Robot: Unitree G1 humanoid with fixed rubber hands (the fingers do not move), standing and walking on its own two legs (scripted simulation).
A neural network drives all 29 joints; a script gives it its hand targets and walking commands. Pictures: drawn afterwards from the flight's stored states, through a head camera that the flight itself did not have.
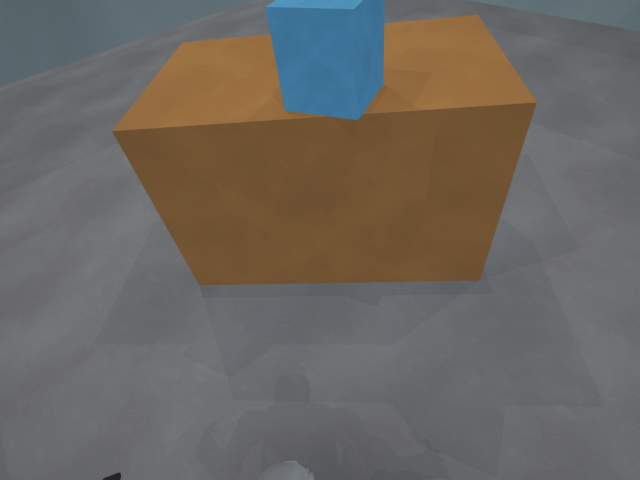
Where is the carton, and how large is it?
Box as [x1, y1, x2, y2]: [266, 0, 383, 119]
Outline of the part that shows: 267,5 266,12 285,109 358,119 382,84 383,0 275,0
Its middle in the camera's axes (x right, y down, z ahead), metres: +0.03 -0.47 +0.96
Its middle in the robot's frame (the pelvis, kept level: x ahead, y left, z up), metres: +1.05 -0.02 +0.10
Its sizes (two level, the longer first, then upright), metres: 0.210 0.200 0.250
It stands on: a pedestal, 0.72 m high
